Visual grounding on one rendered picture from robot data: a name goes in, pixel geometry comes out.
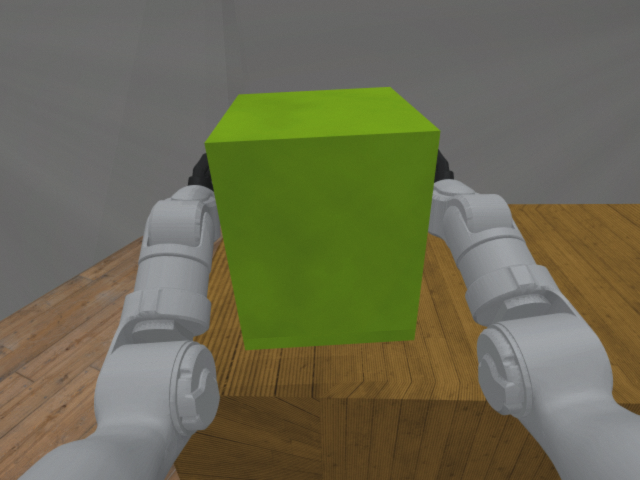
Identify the pedestal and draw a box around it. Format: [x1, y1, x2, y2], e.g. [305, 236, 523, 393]
[174, 204, 640, 480]

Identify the carton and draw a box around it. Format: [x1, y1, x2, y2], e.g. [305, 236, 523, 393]
[204, 87, 440, 350]

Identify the left robot upper arm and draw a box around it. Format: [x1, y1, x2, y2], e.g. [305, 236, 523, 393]
[17, 340, 220, 480]

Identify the right robot upper arm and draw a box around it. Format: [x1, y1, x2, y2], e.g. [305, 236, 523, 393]
[477, 312, 640, 480]

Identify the right robot hand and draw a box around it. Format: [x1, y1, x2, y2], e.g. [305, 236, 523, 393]
[434, 149, 454, 183]

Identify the left robot hand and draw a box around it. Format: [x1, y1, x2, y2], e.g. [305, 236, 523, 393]
[188, 153, 214, 192]

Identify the right robot forearm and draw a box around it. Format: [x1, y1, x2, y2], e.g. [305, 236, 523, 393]
[428, 179, 613, 390]

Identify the left robot forearm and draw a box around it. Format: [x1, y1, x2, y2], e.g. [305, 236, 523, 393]
[94, 185, 221, 421]

